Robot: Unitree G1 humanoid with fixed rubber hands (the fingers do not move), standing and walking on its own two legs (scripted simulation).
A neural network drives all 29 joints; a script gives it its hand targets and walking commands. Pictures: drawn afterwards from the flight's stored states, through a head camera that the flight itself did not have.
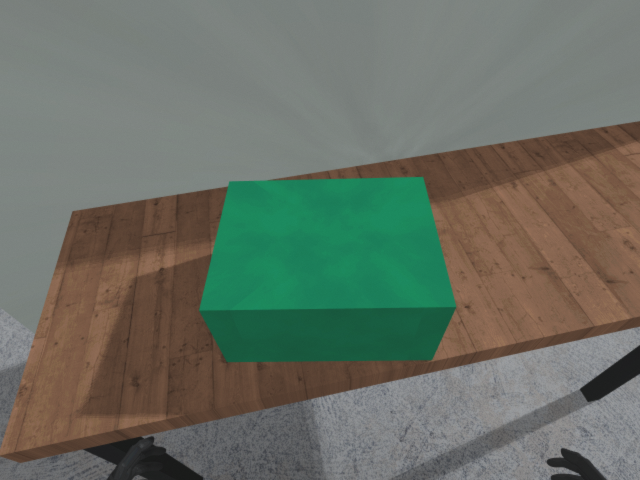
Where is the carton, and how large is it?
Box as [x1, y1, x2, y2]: [199, 177, 455, 361]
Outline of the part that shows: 423,178 397,177 229,181 199,308 204,320 226,360 296,361 431,359 455,308 455,303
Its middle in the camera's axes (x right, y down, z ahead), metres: +0.01 +0.05 +0.57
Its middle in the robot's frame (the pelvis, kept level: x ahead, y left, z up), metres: +0.40 +0.03 +0.01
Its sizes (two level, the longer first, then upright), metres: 0.293 0.222 0.148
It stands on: a table, 0.71 m high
